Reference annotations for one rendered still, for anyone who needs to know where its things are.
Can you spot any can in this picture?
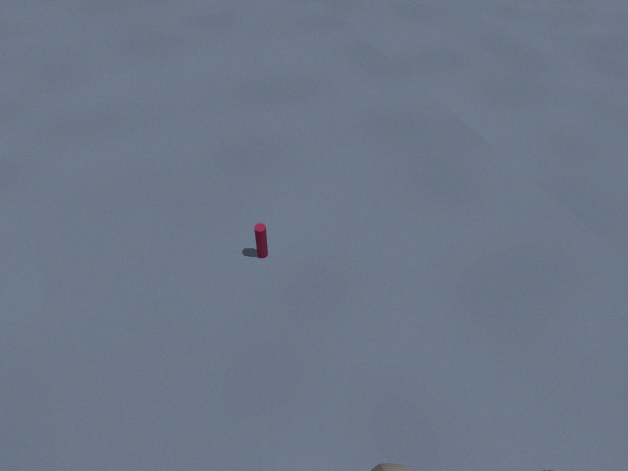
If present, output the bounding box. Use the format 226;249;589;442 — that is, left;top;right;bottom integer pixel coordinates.
254;224;268;258

